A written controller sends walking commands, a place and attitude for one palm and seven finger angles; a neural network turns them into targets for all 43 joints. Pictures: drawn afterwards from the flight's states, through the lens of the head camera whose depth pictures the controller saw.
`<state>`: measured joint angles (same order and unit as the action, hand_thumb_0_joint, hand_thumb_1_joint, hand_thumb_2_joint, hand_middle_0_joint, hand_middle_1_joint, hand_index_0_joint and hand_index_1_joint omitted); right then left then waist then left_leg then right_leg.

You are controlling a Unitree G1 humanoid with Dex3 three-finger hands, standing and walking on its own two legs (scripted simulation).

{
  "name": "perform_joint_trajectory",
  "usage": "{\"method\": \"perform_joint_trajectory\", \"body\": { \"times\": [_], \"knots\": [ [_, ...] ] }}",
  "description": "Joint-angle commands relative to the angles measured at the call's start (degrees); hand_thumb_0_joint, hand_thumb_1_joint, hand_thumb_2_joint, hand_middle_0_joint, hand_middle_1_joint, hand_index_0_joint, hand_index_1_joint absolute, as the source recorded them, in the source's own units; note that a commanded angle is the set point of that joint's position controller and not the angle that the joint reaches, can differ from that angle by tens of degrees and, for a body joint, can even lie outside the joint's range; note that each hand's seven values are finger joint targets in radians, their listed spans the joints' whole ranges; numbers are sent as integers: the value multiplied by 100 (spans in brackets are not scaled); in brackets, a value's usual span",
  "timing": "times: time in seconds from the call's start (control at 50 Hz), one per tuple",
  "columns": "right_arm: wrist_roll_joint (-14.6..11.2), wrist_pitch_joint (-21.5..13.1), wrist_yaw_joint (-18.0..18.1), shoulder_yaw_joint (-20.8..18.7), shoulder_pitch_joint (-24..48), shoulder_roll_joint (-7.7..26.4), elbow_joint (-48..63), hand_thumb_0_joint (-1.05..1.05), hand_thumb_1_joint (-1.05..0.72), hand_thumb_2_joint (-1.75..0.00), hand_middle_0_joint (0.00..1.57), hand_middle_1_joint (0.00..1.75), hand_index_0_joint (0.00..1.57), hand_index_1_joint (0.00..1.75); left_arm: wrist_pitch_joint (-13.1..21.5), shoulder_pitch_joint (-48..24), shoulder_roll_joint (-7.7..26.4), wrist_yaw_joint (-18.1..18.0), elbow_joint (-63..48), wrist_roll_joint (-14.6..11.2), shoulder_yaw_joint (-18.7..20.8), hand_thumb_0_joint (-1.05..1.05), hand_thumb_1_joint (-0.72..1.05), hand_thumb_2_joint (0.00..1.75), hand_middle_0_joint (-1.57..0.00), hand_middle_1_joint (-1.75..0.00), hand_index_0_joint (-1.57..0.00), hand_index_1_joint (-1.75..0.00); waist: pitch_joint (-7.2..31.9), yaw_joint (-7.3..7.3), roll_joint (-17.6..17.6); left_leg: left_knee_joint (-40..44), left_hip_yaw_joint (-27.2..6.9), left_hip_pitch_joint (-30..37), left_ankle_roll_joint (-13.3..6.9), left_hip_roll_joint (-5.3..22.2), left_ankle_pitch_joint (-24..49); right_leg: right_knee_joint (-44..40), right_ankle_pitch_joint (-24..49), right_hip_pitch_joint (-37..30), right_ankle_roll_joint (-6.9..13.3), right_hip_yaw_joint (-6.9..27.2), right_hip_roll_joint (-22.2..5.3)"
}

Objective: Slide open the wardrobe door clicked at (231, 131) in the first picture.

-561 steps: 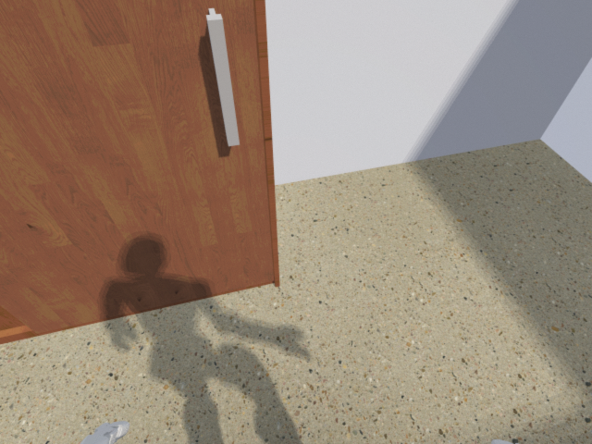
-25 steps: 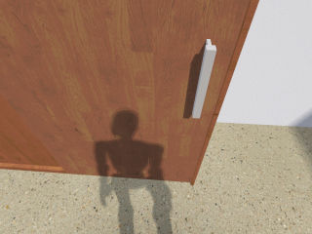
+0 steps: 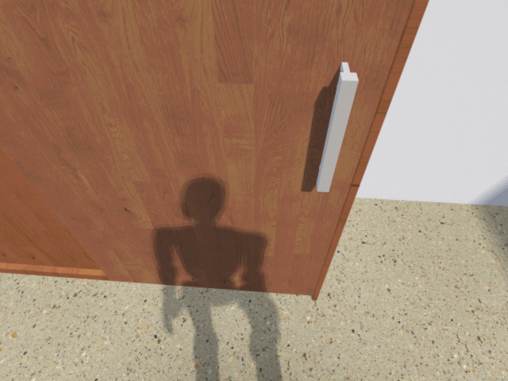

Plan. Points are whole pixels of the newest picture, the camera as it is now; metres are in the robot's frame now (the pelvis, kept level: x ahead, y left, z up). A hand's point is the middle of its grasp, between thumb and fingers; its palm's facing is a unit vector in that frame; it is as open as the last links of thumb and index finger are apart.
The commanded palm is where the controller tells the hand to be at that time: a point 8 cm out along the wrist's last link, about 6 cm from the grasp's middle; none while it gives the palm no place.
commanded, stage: look again from close up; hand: right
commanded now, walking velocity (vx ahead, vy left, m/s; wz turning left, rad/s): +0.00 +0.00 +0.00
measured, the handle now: (332, 133) +0.53 -0.12 +0.11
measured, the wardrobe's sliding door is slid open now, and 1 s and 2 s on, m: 0.00 0.00 0.00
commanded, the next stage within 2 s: raise the hand with hooked fingers in 0.28 s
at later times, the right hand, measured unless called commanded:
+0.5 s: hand out of the picture +0.09 -0.19 -0.12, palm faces +0.19 +0.95 -0.26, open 7.3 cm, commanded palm +0.11 -0.21 -0.06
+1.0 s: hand (407, 380) +0.15 -0.19 +0.01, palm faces +0.21 +0.97 -0.10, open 9.8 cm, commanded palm +0.13 -0.23 +0.01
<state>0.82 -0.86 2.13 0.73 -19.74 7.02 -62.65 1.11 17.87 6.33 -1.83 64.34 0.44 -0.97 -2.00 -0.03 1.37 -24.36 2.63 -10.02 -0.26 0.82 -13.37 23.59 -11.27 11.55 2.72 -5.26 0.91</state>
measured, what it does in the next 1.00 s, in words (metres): lowers itself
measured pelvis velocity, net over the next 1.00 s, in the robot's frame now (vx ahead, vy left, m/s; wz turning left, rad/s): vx -0.02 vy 0.05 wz -0.08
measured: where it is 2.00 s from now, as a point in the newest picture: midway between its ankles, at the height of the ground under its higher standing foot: outside the picture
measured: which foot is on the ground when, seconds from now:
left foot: down 0.00-1.00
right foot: down 0.00-1.00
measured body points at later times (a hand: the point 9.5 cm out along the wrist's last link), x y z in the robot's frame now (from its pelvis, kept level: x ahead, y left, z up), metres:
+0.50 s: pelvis +0.00 +0.01 -0.01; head +0.01 +0.01 +0.44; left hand +0.03 +0.25 -0.14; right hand +0.08 -0.24 -0.10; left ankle +0.00 +0.12 -0.74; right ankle +0.02 -0.09 -0.74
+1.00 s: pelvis -0.02 +0.05 -0.08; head +0.02 +0.05 +0.37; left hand +0.23 +0.25 -0.14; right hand +0.13 -0.24 +0.02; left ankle +0.00 +0.12 -0.74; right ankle +0.02 -0.09 -0.74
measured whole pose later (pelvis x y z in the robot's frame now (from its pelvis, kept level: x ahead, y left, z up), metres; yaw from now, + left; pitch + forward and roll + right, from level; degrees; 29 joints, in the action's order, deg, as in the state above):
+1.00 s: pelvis -0.02 +0.05 -0.08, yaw -5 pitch +8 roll +2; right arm -19.3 -28.1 -16.6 -14.1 -27.5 14.3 5.4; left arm 18.3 8.4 14.4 -2.9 34.3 -0.7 -0.8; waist 3.9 4.3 -1.3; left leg -60.8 10.3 -38.6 -4.8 -0.5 -30.7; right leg 62.7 -26.9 44.0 -1.4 2.7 -2.1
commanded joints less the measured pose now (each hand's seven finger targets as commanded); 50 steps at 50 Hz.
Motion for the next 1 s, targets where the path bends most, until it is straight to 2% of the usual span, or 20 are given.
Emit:
{"method": "perform_joint_trajectory", "body": {
  "times": [0.0, 0.34, 0.36, 0.38, 0.4, 0.42, 0.46, 0.5, 0.52, 0.54, 0.58, 0.62, 0.66, 0.68, 0.72, 0.78, 0.84, 0.86, 0.92, 0.98],
  "knots": [
    [4, -65, 36, -81, -498, 430, 95, 0, -90, -90, 20, 30, 20, 30, 59, 405, 568, -13, -119, 5, 113, 0, 90, 90, -20, -30, -20, -30, -295, 26, -154, 477, -527, -250, -172, 507, 235, -615, 30, 68, -60, 784, -711],
    [-1, -82, 31, -88, -456, 495, 92, 0, -90, -90, 20, 30, 20, 30, 66, 356, 577, -18, -88, 4, 94, 0, 90, 90, -20, -30, -20, -30, -319, 37, -172, 551, -577, -222, -183, 525, 302, -570, 214, 24, -90, 728, -701],
    [108, -153, 15, -63, -162, 1461, 495, 0, -90, -90, 20, 30, 20, 30, 85, -24, 1276, 70, -764, 49, 181, 0, 90, 90, -20, -30, -20, -30, -744, -135, -186, 415, -455, -456, -204, 418, 373, -357, 635, 112, -260, 855, -487],
    [-1062, -1109, 147, -723, 4249, 1929, 8927, 0, -88, -89, 20, 32, 20, 32, 945, -368, 1817, -179, -2694, -264, 73, 0, 90, 90, -20, -30, -20, -30, 2548, -635, -1459, -98, -196, -349, -132, -158, 576, -71, 687, -1290, -124, 323, -92],
    [-788, -708, 376, -469, 1598, 1558, 7821, 0, -85, -88, 20, 33, 20, 33, 1528, -421, 1501, -285, -2512, -244, -46, 0, 90, 90, -20, -30, -20, -30, 2393, -61, -1918, -737, -11, -553, -274, -33, -154, -453, 700, -1635, -397, 590, -395],
    [-764, -369, 523, -62, 840, 568, 5821, 0, -83, -87, 21, 34, 21, 34, 1629, -626, 1360, -247, -1957, -197, -51, 0, 90, 90, -20, -30, -20, -30, 970, -176, -956, -667, 65, -999, -217, -50, -428, -600, -232, -566, -299, 578, -433],
    [-1020, 56, 458, 617, -69, -291, 6289, 0, -78, -85, 21, 37, 21, 37, 1761, -618, 1372, -278, -2570, -472, 45, 0, 90, 90, -20, -30, -20, -30, -152, -226, 19, -345, 217, -1098, -182, 3, -549, -372, -1188, 530, -86, 805, -359],
    [-1012, -513, 396, 126, 85, 438, 7037, 0, -74, -83, 21, 40, 21, 40, 2090, -468, 1579, -318, -2742, -298, 189, 0, 90, 90, -20, -30, -20, -30, 307, -292, 521, -316, 115, -1263, -81, 56, -948, 264, -1031, 471, -20, 799, -205],
    [-948, -738, 337, 16, 32, 524, 6986, 0, -71, -82, 21, 42, 21, 42, 2161, -421, 1614, -286, -2811, -205, 277, 0, 90, 90, -20, -30, -20, -30, 376, -334, 849, -465, 107, -1560, -60, 43, -1002, 569, -907, 691, -16, 813, -151],
    [-971, -950, 199, 27, -250, 289, 6567, 0, -69, -81, 22, 43, 22, 43, 2194, -446, 1534, -230, -2879, -127, 338, 0, 90, 90, -20, -30, -20, -30, 273, -282, 1174, -664, 138, -1877, -49, 26, -1030, 860, -770, 976, -46, 830, -138],
    [-1183, -1542, -267, -213, -1384, 83, 5695, 0, -64, -79, 22, 47, 22, 47, 2223, -577, 1438, -28, -3054, -92, 425, 0, 90, 90, -20, -30, -20, -30, 197, 77, 1361, -1117, 103, -2199, -80, 55, -1028, 1453, -571, 1643, -175, 713, -93],
    [-1466, -2297, -942, -817, -2110, 375, 5479, 0, -60, -77, 22, 50, 22, 50, 2120, -793, 1495, 166, -3226, -25, 535, 0, 90, 90, -20, -30, -20, -30, 630, 365, 1200, -1819, 5, -2230, -147, 74, -386, 2108, -347, 2281, -286, 578, -14],
    [-1540, -2950, -1561, -1615, -2196, 1062, 5683, 0, -55, -75, 22, 53, 22, 53, 2007, -918, 1523, 315, -3518, -18, 626, 0, 90, 90, -20, -30, -20, -30, 1161, 562, 439, -2452, -321, -1892, -215, 175, 656, 2626, -29, 2679, -353, 481, 87],
    [-1449, -2923, -1679, -1826, -2314, 1354, 5943, 0, -53, -74, 23, 54, 23, 54, 1911, -1135, 1554, 327, -3746, -20, 653, 0, 90, 90, -20, -30, -20, -30, 1407, 711, -171, -2582, -419, -1771, -228, 172, 779, 2683, 32, 2748, -327, 310, 133],
    [-1395, -2639, -1672, -1877, -1984, 1545, 6886, 0, -48, -72, 23, 57, 23, 57, 1706, -1266, 1493, 321, -4119, -33, 648, 0, 90, 90, -20, -30, -20, -30, 1812, 742, -912, -2713, -415, -1668, -243, 90, 861, 2699, 201, 2534, -240, 199, 170],
    [-1614, -2527, -1395, -2020, -995, 1612, 8184, 0, -41, -69, 24, 62, 24, 62, 1557, -1087, 1403, 203, -4284, -68, 622, 0, 90, 90, -20, -30, -20, -30, 1936, 324, -624, -2495, -639, -1877, -26, 36, 708, 2907, 104, 2431, -151, 405, 68],
    [-1834, -3036, -1387, -1818, 39, 1523, 8959, 0, -34, -66, 24, 66, 24, 66, 1695, -887, 1397, 38, -4056, -71, 502, 0, 90, 90, -20, -30, -20, -30, 1600, -136, -703, -2302, -756, -2386, 63, 10, 499, 3199, -89, 2353, -130, 654, -31],
    [-1900, -3248, -1511, -1483, 626, 1351, 9140, 0, -32, -65, 24, 68, 24, 68, 1791, -841, 1430, -22, -3947, -74, 445, 0, 90, 90, -20, -30, -20, -30, 1472, -409, -454, -2258, -802, -2665, 108, -20, 337, 3380, -192, 2372, -88, 722, -65],
    [-2011, -3309, -2052, -1162, 681, 1317, 8375, 0, -25, -62, 25, 72, 25, 72, 2047, -699, 1573, -187, -3593, -157, 375, 0, 90, 90, -20, -30, -20, -30, 1187, -527, -210, -2110, -787, -2883, 97, -41, -370, 3426, -655, 2563, -89, 826, -167],
    [-2039, -2609, -2554, -1337, 489, 1637, 7594, 0, -18, -59, 25, 76, 25, 76, 2101, -687, 1658, -328, -3574, -281, 327, 0, 90, 90, -20, -30, -20, -30, 1268, -421, 21, -1677, -1072, -2551, 216, 113, -970, 3291, -876, 2677, -95, 770, -138]
  ]
}}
